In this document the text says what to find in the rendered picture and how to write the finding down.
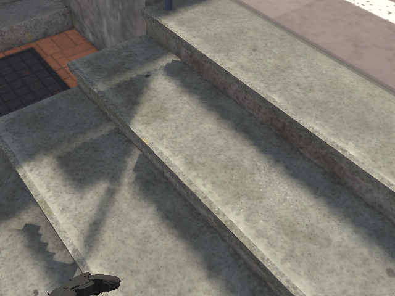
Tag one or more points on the left robot hand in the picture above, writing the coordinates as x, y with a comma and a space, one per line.
86, 284

